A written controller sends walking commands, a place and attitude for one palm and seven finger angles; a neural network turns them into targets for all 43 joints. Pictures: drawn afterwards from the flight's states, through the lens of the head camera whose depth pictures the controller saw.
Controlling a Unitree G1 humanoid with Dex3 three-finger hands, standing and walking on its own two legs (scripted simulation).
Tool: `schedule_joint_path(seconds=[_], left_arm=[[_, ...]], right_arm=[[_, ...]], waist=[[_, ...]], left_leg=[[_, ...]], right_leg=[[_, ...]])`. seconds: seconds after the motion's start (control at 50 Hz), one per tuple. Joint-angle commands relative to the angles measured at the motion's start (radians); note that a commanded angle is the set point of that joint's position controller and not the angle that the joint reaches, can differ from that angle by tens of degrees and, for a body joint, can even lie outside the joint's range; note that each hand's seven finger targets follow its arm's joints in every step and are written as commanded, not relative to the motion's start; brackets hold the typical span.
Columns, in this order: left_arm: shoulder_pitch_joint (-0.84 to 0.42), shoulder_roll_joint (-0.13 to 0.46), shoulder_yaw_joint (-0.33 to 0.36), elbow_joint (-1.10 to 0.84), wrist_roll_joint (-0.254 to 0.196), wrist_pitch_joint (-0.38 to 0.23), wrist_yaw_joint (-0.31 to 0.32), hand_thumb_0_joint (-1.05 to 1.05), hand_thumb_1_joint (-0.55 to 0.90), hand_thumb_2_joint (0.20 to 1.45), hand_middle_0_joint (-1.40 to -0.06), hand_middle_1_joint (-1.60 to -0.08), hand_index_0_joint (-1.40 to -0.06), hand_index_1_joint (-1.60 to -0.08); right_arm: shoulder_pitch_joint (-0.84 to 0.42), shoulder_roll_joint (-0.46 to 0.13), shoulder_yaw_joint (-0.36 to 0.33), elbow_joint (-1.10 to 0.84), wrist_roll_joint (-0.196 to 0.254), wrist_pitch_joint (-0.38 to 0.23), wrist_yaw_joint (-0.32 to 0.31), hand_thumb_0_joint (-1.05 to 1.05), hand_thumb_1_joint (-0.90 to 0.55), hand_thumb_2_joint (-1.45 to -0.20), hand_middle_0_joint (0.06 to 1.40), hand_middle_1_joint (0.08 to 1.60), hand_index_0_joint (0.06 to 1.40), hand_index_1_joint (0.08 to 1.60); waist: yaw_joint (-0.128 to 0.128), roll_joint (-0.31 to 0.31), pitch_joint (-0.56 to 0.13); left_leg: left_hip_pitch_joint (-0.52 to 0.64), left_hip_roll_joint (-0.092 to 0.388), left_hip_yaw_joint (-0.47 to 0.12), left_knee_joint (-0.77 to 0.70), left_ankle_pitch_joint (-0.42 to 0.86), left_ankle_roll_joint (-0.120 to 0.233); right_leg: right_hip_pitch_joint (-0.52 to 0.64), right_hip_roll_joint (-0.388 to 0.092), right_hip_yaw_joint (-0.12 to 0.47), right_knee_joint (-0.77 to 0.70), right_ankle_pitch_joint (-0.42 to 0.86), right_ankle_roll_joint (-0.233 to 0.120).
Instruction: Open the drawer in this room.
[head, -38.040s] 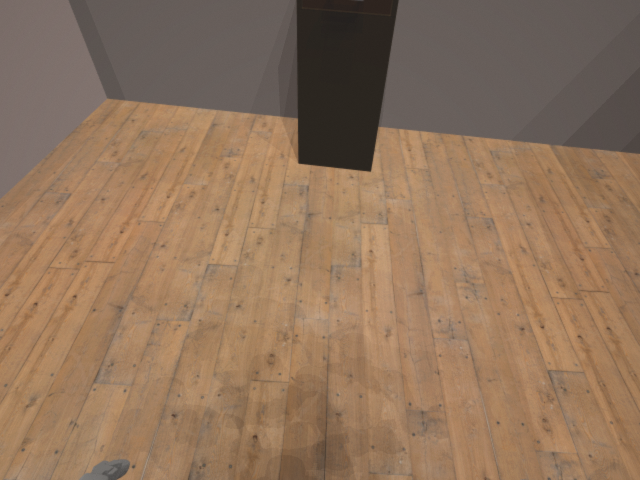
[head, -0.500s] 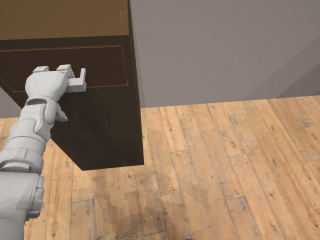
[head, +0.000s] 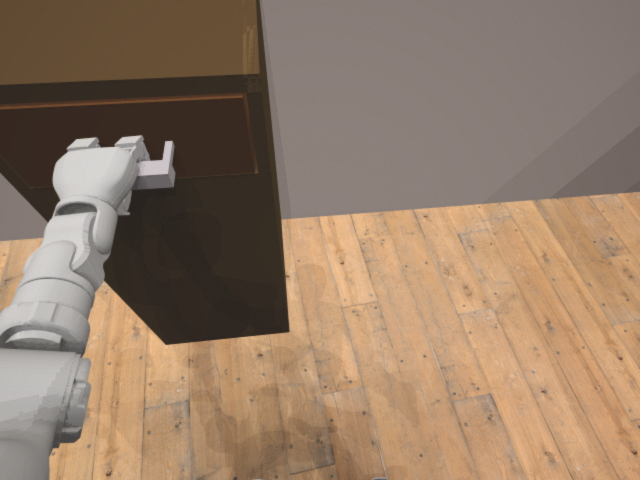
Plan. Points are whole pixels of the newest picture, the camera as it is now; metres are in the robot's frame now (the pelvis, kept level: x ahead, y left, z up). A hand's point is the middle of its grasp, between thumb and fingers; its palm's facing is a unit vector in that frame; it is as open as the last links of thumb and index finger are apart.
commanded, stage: pull the drawer open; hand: left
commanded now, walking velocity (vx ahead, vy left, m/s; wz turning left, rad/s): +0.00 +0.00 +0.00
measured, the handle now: (124, 163) +0.52 +0.25 +0.07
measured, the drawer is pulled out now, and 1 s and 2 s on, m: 0.00 0.10 0.23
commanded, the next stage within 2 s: none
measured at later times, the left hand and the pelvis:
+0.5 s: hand (113, 226) +0.43 +0.26 +0.05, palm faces -0.02 -0.05 -1.00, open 5.8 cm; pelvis +0.01 +0.00 +0.01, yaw -1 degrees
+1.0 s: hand (104, 269) +0.37 +0.25 +0.05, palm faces -0.01 -0.04 -1.00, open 5.8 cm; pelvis +0.01 -0.01 +0.01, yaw +1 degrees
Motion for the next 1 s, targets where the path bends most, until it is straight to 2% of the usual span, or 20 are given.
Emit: schedule_joint_path(seconds=[0.0, 0.04, 0.14, 0.22, 0.28, 0.34, 0.38, 0.4, 0.46, 0.5, 0.54, 0.6, 0.64, 0.66, 0.72, 0.76, 0.82, 0.9, 0.94, 0.98], left_arm=[[-0.420, 0.292, 0.077, -0.151, -0.016, 0.000, 0.030, 0.000, 0.900, 0.900, -0.400, -1.350, -0.400, -1.350], [-0.401, 0.246, 0.048, -0.153, -0.020, 0.000, 0.026, 0.000, 0.900, 0.900, -0.400, -1.350, -0.400, -1.350], [-0.291, 0.254, 0.081, -0.200, -0.035, -0.006, 0.020, 0.000, 0.900, 0.900, -0.400, -1.350, -0.400, -1.350], [-0.188, 0.253, 0.090, -0.216, -0.050, -0.003, 0.013, 0.000, 0.900, 0.900, -0.400, -1.350, -0.400, -1.350], [-0.131, 0.253, 0.099, -0.265, -0.055, 0.001, 0.013, 0.000, 0.900, 0.900, -0.400, -1.350, -0.400, -1.350], [-0.100, 0.224, 0.087, -0.324, -0.059, 0.009, 0.016, 0.000, 0.900, 0.900, -0.400, -1.350, -0.400, -1.350], [-0.057, 0.237, 0.103, -0.343, -0.056, 0.020, 0.019, 0.000, 0.900, 0.900, -0.400, -1.350, -0.400, -1.350], [-0.050, 0.210, 0.080, -0.373, -0.062, 0.025, 0.019, 0.000, 0.900, 0.900, -0.400, -1.350, -0.400, -1.350], [-0.033, 0.229, 0.097, -0.359, -0.060, 0.040, 0.017, 0.000, 0.900, 0.900, -0.400, -1.350, -0.400, -1.350], [-0.058, 0.194, 0.062, -0.383, -0.060, 0.046, 0.016, 0.000, 0.900, 0.900, -0.400, -1.350, -0.400, -1.350], [-0.016, 0.241, 0.109, -0.380, -0.059, 0.051, 0.016, 0.000, 0.900, 0.900, -0.400, -1.350, -0.400, -1.350], [-0.016, 0.174, 0.054, -0.422, -0.060, 0.059, 0.012, 0.000, 0.900, 0.900, -0.400, -1.350, -0.400, -1.350], [0.029, 0.200, 0.087, -0.453, -0.067, 0.058, 0.011, 0.000, 0.900, 0.900, -0.400, -1.350, -0.400, -1.350], [0.037, 0.179, 0.067, -0.473, -0.066, 0.059, 0.009, 0.000, 0.900, 0.900, -0.400, -1.350, -0.400, -1.350], [0.073, 0.133, 0.038, -0.520, -0.080, 0.063, 0.006, 0.000, 0.900, 0.900, -0.400, -1.350, -0.400, -1.350], [0.087, 0.171, 0.073, -0.543, -0.078, 0.060, 0.007, 0.000, 0.900, 0.900, -0.400, -1.350, -0.400, -1.350], [0.131, 0.117, 0.035, -0.576, -0.083, 0.071, 0.006, 0.000, 0.900, 0.900, -0.400, -1.350, -0.400, -1.350], [0.175, 0.120, 0.041, -0.642, -0.082, 0.075, 0.007, 0.000, 0.900, 0.900, -0.400, -1.350, -0.400, -1.350], [0.183, 0.095, 0.022, -0.673, -0.089, 0.078, 0.006, 0.000, 0.900, 0.900, -0.400, -1.350, -0.400, -1.350], [0.211, 0.094, 0.024, -0.696, -0.089, 0.080, 0.007, 0.000, 0.900, 0.900, -0.400, -1.350, -0.400, -1.350]], right_arm=[[0.105, -0.173, -0.053, -0.061, 0.005, -0.016, -0.022, 0.000, -0.900, -0.900, 0.200, 0.300, 0.200, 0.300], [0.103, -0.170, -0.054, -0.066, 0.003, -0.018, -0.020, 0.000, -0.900, -0.900, 0.200, 0.300, 0.200, 0.300], [0.091, -0.167, -0.059, -0.080, 0.001, -0.016, -0.015, 0.000, -0.900, -0.900, 0.200, 0.300, 0.200, 0.300], [0.062, -0.166, -0.055, -0.099, 0.010, -0.012, -0.014, 0.000, -0.900, -0.900, 0.200, 0.300, 0.200, 0.300], [0.042, -0.165, -0.057, -0.112, 0.014, -0.011, -0.012, 0.000, -0.900, -0.900, 0.200, 0.300, 0.200, 0.300], [0.023, -0.164, -0.060, -0.119, 0.015, -0.012, -0.011, 0.000, -0.900, -0.900, 0.200, 0.300, 0.200, 0.300], [0.014, -0.163, -0.060, -0.126, 0.018, -0.010, -0.010, 0.000, -0.900, -0.900, 0.200, 0.300, 0.200, 0.300], [0.000, -0.161, -0.057, -0.135, 0.020, -0.012, -0.008, 0.000, -0.900, -0.900, 0.200, 0.300, 0.200, 0.300], [-0.015, -0.162, -0.052, -0.134, 0.022, -0.011, -0.013, 0.000, -0.900, -0.900, 0.200, 0.300, 0.200, 0.300], [-0.028, -0.159, -0.051, -0.137, 0.023, -0.014, -0.016, 0.000, -0.900, -0.900, 0.200, 0.300, 0.200, 0.300], [-0.037, -0.161, -0.049, -0.136, 0.020, -0.014, -0.020, 0.000, -0.900, -0.900, 0.200, 0.300, 0.200, 0.300], [-0.056, -0.151, -0.046, -0.145, 0.023, -0.016, -0.019, 0.000, -0.900, -0.900, 0.200, 0.300, 0.200, 0.300], [-0.064, -0.154, -0.048, -0.154, 0.021, -0.018, -0.018, 0.000, -0.900, -0.900, 0.200, 0.300, 0.200, 0.300], [-0.071, -0.148, -0.046, -0.157, 0.021, -0.019, -0.018, 0.000, -0.900, -0.900, 0.200, 0.300, 0.200, 0.300], [-0.093, -0.145, -0.044, -0.168, 0.022, -0.024, -0.017, 0.000, -0.900, -0.900, 0.200, 0.300, 0.200, 0.300], [-0.103, -0.146, -0.042, -0.173, 0.022, -0.026, -0.019, 0.000, -0.900, -0.900, 0.200, 0.300, 0.200, 0.300], [-0.119, -0.138, -0.041, -0.180, 0.022, -0.032, -0.019, 0.000, -0.900, -0.900, 0.200, 0.300, 0.200, 0.300], [-0.141, -0.135, -0.038, -0.187, 0.020, -0.036, -0.018, 0.000, -0.900, -0.900, 0.200, 0.300, 0.200, 0.300], [-0.144, -0.135, -0.040, -0.186, 0.019, -0.040, -0.018, 0.000, -0.900, -0.900, 0.200, 0.300, 0.200, 0.300], [-0.155, -0.132, -0.039, -0.186, 0.017, -0.043, -0.019, 0.000, -0.900, -0.900, 0.200, 0.300, 0.200, 0.300]], waist=[[0.004, 0.029, -0.347], [0.006, 0.034, -0.354], [0.043, 0.036, -0.424], [0.058, 0.007, -0.361], [0.070, 0.013, -0.355], [0.066, 0.004, -0.340], [0.077, -0.001, -0.340], [0.078, 0.012, -0.336], [0.076, -0.015, -0.295], [0.067, -0.012, -0.279], [0.082, -0.015, -0.279], [0.080, 0.003, -0.282], [0.092, -0.007, -0.304], [0.094, 0.000, -0.323], [0.092, 0.001, -0.283], [0.099, -0.011, -0.283], [0.097, -0.006, -0.252], [0.113, 0.002, -0.266], [0.102, -0.005, -0.263], [0.110, -0.002, -0.260]], left_leg=[[0.274, -0.023, -0.033, -0.062, 0.447, 0.009], [0.285, -0.023, -0.033, -0.066, 0.459, 0.008], [0.319, -0.021, -0.025, -0.058, 0.540, 0.008], [0.274, -0.025, -0.012, -0.079, 0.499, 0.011], [0.281, -0.025, -0.009, -0.088, 0.517, 0.012], [0.305, -0.019, -0.012, -0.092, 0.557, 0.014], [0.311, -0.021, -0.014, -0.095, 0.553, 0.011], [0.316, -0.023, -0.012, -0.100, 0.550, 0.012], [0.295, -0.028, -0.006, -0.112, 0.484, 0.012], [0.304, -0.030, -0.009, -0.118, 0.458, 0.012], [0.306, -0.028, -0.011, -0.119, 0.475, 0.011], [0.334, -0.031, -0.013, -0.120, 0.484, 0.009], [0.342, -0.029, -0.017, -0.120, 0.503, 0.010], [0.354, -0.032, -0.013, -0.119, 0.513, 0.011], [0.359, -0.032, -0.015, -0.123, 0.494, 0.009], [0.350, -0.035, -0.014, -0.127, 0.474, 0.010], [0.357, -0.038, -0.016, -0.129, 0.470, 0.009], [0.373, -0.038, -0.020, -0.136, 0.475, 0.006], [0.383, -0.036, -0.024, -0.134, 0.484, 0.006], [0.387, -0.039, -0.023, -0.136, 0.469, 0.006]], right_leg=[[0.134, 0.045, -0.022, -0.055, 0.334, -0.041], [0.140, 0.045, -0.024, -0.059, 0.332, -0.043], [0.195, 0.045, -0.019, -0.051, 0.393, -0.043], [0.231, 0.042, -0.018, -0.062, 0.410, -0.040], [0.249, 0.041, -0.016, -0.065, 0.424, -0.041], [0.246, 0.041, -0.019, -0.072, 0.431, -0.041], [0.254, 0.042, -0.021, -0.069, 0.427, -0.040], [0.251, 0.041, -0.021, -0.073, 0.421, -0.040], [0.260, 0.039, -0.019, -0.083, 0.399, -0.039], [0.246, 0.038, -0.022, -0.088, 0.377, -0.040], [0.265, 0.037, -0.020, -0.090, 0.384, -0.045], [0.248, 0.036, -0.024, -0.087, 0.379, -0.043], [0.278, 0.036, -0.020, -0.088, 0.388, -0.045], [0.284, 0.035, -0.019, -0.085, 0.404, -0.042], [0.267, 0.035, -0.024, -0.092, 0.384, -0.043], [0.283, 0.034, -0.021, -0.094, 0.380, -0.042], [0.273, 0.035, -0.027, -0.096, 0.375, -0.044], [0.282, 0.034, -0.025, -0.096, 0.363, -0.044], [0.285, 0.033, -0.025, -0.100, 0.361, -0.046], [0.287, 0.034, -0.024, -0.098, 0.359, -0.045]])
